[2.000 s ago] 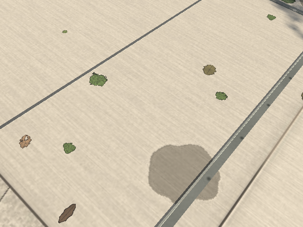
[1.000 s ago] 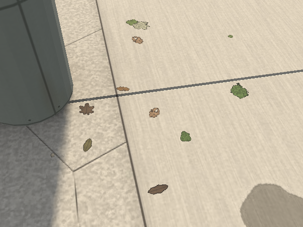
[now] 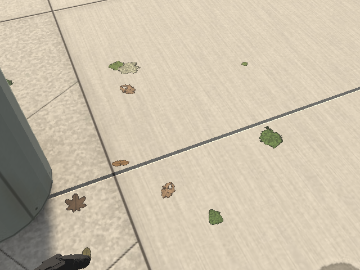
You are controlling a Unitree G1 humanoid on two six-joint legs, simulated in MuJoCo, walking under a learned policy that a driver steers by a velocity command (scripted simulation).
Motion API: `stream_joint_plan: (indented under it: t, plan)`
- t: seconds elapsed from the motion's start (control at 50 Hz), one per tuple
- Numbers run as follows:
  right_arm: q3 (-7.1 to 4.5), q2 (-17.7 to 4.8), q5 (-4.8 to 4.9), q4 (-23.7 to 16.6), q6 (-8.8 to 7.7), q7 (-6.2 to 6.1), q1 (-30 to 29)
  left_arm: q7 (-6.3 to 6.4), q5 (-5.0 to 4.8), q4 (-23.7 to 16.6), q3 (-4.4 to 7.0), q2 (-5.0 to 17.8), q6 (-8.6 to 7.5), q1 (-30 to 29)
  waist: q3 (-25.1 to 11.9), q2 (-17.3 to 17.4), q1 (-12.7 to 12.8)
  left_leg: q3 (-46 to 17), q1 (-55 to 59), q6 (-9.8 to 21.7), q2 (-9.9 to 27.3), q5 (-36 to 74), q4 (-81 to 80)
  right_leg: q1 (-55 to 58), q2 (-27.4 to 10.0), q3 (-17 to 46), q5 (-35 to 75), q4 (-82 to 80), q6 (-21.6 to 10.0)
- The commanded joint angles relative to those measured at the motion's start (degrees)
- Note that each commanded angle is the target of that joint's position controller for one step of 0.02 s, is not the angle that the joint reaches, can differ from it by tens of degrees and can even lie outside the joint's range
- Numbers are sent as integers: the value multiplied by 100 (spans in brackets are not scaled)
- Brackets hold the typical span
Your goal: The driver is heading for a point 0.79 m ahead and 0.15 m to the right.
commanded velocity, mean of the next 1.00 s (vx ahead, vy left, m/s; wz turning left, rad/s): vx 0.42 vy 0.00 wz -0.40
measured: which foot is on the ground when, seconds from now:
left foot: down 0.00-0.06, up 0.08-0.52, down 0.54-0.98, up 1.00-1.00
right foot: up 0.00-0.06, down 0.08-0.56, up 0.58-0.94, down 0.96-1.00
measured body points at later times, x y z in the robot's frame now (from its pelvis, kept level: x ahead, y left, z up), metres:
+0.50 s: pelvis +0.31 -0.01 +0.01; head +0.34 -0.03 +0.46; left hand +0.44 +0.26 -0.09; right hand +0.47 -0.30 -0.06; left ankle +0.51 +0.09 -0.71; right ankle +0.20 -0.09 -0.73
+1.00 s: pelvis +0.53 -0.08 +0.00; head +0.55 -0.10 +0.45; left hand +0.83 +0.04 -0.07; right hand +0.45 -0.36 -0.13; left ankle +0.50 +0.07 -0.72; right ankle +0.59 -0.22 -0.73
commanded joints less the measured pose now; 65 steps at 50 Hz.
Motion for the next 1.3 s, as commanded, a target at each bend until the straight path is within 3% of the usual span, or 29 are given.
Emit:
stream_joint_plan:
  t: [0.02, 0.06, 0.08, 0.1, 0.12, 0.14, 0.18, 0.2, 0.26, 0.36, 0.44, 0.52, 0.54, 0.56, 0.58, 0.6, 0.64, 0.7, 0.78, 0.88, 0.96, 0.98, 1.0, 1.02, 1.04, 1.12, 1.24, 1.28, 1.3]
  plan:
    - [-298, -1232, -6, -257, 86, -86, -41, -105, 15, -634, 178, 571, -100, -408, 18, 786, 332, -103, -40, 464, 1632, 6366, 841, 472, 427, -484, -653, -39, -338]
    - [-312, -1317, -16, -342, 190, -147, -151, -26, -24, -358, 430, 1044, -41, 989, -828, 863, 1117, -5, -466, 328, 1535, 7209, 2780, 2343, 776, -494, -855, -156, -688]
    - [-261, -1212, -4, -455, 141, -160, -192, 103, -60, -185, 561, 1295, 44, 1881, -1319, 483, 1586, -37, -1771, 162, 1311, 5794, 4332, 4139, 387, 288, -731, -347, -982]
    - [48, -222, -203, -737, -13, 5, 621, 169, -40, -221, 623, 1863, 31, 1800, -1978, -1170, 746, -463, -4536, -213, 115, -767, 6683, 6449, -1341, 3561, -1418, -444, -2152]
    - [-15, -773, 0, -811, -265, 113, 50, 206, -16, -310, 540, 1432, -2, 2060, -2832, -576, 1250, -1763, -5103, -155, -119, -1116, 7405, 6685, -1715, 5142, -2430, -1463, -2445]
    - [-97, -1031, 230, -1076, -373, 155, -689, 218, 42, -254, 475, 1223, -41, 1805, -1816, -277, 1308, -1842, -5514, -53, 207, -508, 7176, 5987, -1496, 4276, -2236, -1763, -2013]
    - [-63, -914, 52, -1132, -438, 85, -915, 225, 29, -358, 400, 1001, -83, 1016, -715, 470, 722, -1706, -5061, -54, 609, 162, 6110, 4112, -1000, 3072, -936, -1904, -1676]
    - [-98, -959, -21, -1098, -375, 75, -765, 243, 110, -437, 359, 893, -98, 794, -568, 336, 493, -1736, -4651, -110, 725, 293, 5904, 3511, -816, 2715, -386, -2034, -1660]
    - [-70, -811, -133, -1064, -177, 62, -591, 294, 63, -352, 358, 891, -127, 712, -351, 137, 280, -1531, -4290, -404, 816, 461, 5225, 2540, -621, 2177, 348, -2255, -1684]
    - [87, -432, -141, -1368, -168, 78, -1777, 440, -8, -110, 414, 1114, -32, 1079, -162, -76, 716, -1292, -3804, -591, 454, 2357, 2958, 1867, -26, 1498, -106, -2080, -1194]
    - [15, -624, 14, -1507, -246, 169, -2300, 467, -64, 66, 426, 1143, 54, 1487, -269, -269, 929, -1486, -3476, -528, 188, 2608, 1991, 2395, -226, 2092, -851, -1677, -1013]
    - [-192, -927, 47, -1338, -330, 186, -1592, 472, -6, 78, 380, 962, 107, 1383, -467, -526, 447, -1459, -2589, -94, 194, 1885, 1472, 2881, -361, 2546, -759, -774, -732]
    - [-268, -1095, -46, -1260, -367, 155, -1005, 447, 38, 69, 271, 651, 82, 1465, -966, -350, 189, -1721, -1544, 198, 598, 1798, 1481, 2668, -84, 2235, -697, 166, -541]
    - [-364, -1509, -200, -1195, -365, 123, -327, 430, 23, -12, 140, 261, 40, 1976, -1821, 709, 171, -3451, 415, 906, 1809, 1208, 1425, 1265, 567, 1535, -1863, 1970, -155]
    - [-439, -1536, -81, -889, -276, 203, 161, 442, -89, -23, 106, 375, -2, 2360, -2113, 2115, 203, -5647, 1058, 1493, 2535, -411, 741, -70, 752, 1114, -3566, 3368, 61]
    - [-314, -1057, 23, -975, -255, 220, -63, 450, -129, 35, 219, 887, 1, 2026, -1361, 1323, 74, -5483, 564, 1337, 2371, -1278, 499, -585, 460, 1300, -3234, 3882, 102]
    - [-204, -748, -44, -997, -178, 201, -558, 450, 6, -167, 242, 950, -2, 1090, -366, 606, 109, -3984, -672, 1085, 1871, -194, 396, -603, 129, 979, -2470, 3747, 119]
    - [-119, -531, -77, -896, -195, 194, -816, 389, 39, -174, 209, 648, -9, 1022, -80, 832, 414, -2958, -1534, 1065, 1420, 1559, 100, -22, -185, 742, -2074, 2946, 159]
    - [-183, -835, -22, -676, -171, 171, -907, 387, 169, -189, 52, 274, -10, 795, -288, 750, 483, -1856, -1798, 1147, 1301, 4597, 231, 628, -133, 360, -1609, 1445, 391]
    - [-191, -980, 71, -361, 7, 109, -585, 297, 121, -242, 75, 387, -24, 178, -534, 830, 258, -1522, -1585, 891, 1220, 4382, 490, 1452, 132, 291, -252, -19, 299]
    - [-136, -843, 107, -245, 45, 94, -619, 326, 228, -99, 236, 701, -42, 608, -725, 582, 619, -1515, -1709, 475, 951, 3702, 1505, 2760, 196, 301, 606, -1111, -120]
    - [-44, -620, -47, -295, -2, 99, -474, 393, 296, -108, 310, 1069, -38, 934, -1182, 46, 669, -1275, -2176, 178, 612, 2616, 2346, 3729, -585, 984, 2826, -870, -402]
    - [126, -175, -119, -206, -5, 120, 313, 443, 393, -146, 244, 1023, 42, 954, -1871, -987, 402, -1147, -3186, -205, 215, -256, 3579, 4920, -1795, 2195, 4071, -612, -1386]
    - [86, -455, -63, -139, 102, 115, 191, 408, 281, -70, 133, 552, 115, 1070, -2062, -992, 611, -1466, -3332, -404, 267, -1721, 4230, 4659, -1912, 2623, 3267, -886, -1673]
    - [4, -715, 17, -204, 205, 104, -73, 358, 189, -6, 89, 475, 135, 883, -1600, -739, 593, -1533, -3572, -471, 380, -1784, 4498, 4207, -1673, 2480, 2094, -1123, -1502]
    - [-45, -607, -30, -151, 555, -97, -373, 335, 260, 12, 136, 644, 174, -115, -713, -600, 258, -1393, -2929, -653, 547, -786, 3818, 2352, -1037, 1691, 8, -1781, -1005]
    - [21, -340, -151, 39, 526, -69, -446, 411, 193, 336, 56, 357, 224, -94, -712, -383, 213, -1137, -1478, -378, 396, 1309, 1662, 1736, -535, 1124, -1979, -1702, -585]
    - [-69, -856, -158, -94, 531, -100, -755, 390, 242, 487, 61, 357, 213, 241, -186, 258, 534, -1487, -1905, -70, 773, 849, 1407, 1569, -109, 865, -2935, -1626, -83]
    - [-95, -816, -112, -19, 512, -93, -832, 410, 247, 504, 78, 410, 223, 136, 2, 563, 502, -1460, -2553, 36, 644, -60, 1282, 1949, 73, 631, -2659, -1445, 51]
